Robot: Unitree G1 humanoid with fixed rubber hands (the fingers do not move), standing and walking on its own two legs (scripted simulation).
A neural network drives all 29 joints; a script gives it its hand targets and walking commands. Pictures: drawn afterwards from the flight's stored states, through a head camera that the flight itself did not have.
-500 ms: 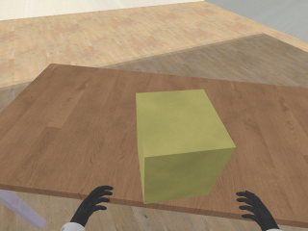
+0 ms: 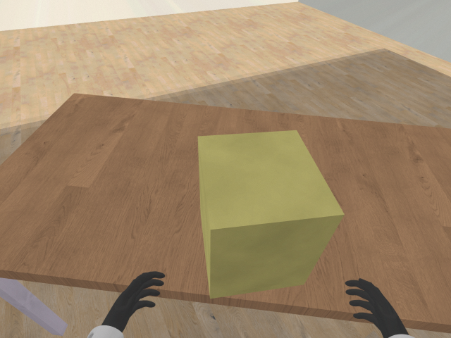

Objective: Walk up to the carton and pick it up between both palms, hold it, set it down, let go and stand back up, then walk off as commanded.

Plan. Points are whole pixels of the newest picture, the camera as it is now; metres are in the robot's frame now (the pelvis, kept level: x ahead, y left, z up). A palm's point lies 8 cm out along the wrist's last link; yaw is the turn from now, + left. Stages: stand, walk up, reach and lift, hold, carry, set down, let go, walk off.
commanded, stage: stand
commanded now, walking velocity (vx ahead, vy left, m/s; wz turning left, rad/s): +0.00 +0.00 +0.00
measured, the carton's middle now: (253, 214) +0.37 -0.02 +0.02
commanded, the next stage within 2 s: walk off in 0.32 s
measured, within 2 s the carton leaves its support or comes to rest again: neither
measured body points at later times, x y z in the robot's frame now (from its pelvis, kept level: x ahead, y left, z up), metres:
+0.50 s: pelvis +0.00 +0.00 +0.00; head -0.01 +0.02 +0.45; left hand +0.20 +0.20 -0.04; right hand +0.20 -0.25 -0.03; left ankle +0.00 +0.11 -0.73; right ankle +0.03 -0.13 -0.73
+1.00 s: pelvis -0.09 +0.05 -0.01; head -0.02 +0.11 +0.43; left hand +0.01 +0.37 -0.15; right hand +0.05 -0.25 -0.07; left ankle -0.08 +0.10 -0.73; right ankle -0.13 -0.10 -0.62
